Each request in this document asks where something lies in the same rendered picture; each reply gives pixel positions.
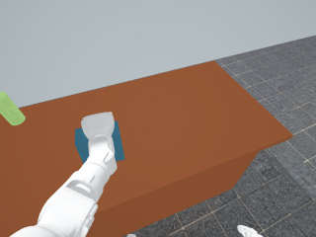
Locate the left robot hand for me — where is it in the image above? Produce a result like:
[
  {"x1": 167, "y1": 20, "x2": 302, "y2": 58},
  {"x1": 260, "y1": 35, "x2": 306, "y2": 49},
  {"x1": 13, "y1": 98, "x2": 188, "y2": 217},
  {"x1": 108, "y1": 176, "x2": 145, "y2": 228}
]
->
[{"x1": 81, "y1": 112, "x2": 115, "y2": 139}]

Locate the table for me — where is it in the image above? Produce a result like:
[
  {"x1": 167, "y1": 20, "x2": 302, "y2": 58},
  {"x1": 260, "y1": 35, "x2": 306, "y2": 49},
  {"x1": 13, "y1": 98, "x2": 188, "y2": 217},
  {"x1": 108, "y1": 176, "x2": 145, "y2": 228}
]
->
[{"x1": 0, "y1": 60, "x2": 293, "y2": 237}]

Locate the robot left upper arm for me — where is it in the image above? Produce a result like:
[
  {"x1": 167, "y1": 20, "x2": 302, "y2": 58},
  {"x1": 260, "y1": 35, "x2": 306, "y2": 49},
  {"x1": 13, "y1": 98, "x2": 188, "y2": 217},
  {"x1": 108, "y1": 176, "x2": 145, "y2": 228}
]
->
[{"x1": 10, "y1": 187, "x2": 98, "y2": 237}]

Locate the robot left forearm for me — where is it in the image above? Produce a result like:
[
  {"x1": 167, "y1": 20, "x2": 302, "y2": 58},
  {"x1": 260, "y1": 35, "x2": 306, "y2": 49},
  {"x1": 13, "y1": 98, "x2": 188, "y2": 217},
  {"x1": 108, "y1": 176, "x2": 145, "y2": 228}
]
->
[{"x1": 37, "y1": 133, "x2": 118, "y2": 224}]

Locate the sponge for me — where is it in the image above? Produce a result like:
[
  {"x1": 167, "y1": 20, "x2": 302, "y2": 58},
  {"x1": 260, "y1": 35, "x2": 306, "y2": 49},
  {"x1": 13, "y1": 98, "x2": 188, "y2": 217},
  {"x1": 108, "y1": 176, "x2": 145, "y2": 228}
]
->
[{"x1": 74, "y1": 120, "x2": 125, "y2": 164}]

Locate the right robot hand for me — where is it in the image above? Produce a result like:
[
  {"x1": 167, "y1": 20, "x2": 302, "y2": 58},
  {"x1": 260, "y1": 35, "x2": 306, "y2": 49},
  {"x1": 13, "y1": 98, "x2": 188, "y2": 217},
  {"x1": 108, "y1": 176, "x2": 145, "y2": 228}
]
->
[{"x1": 237, "y1": 225, "x2": 263, "y2": 237}]

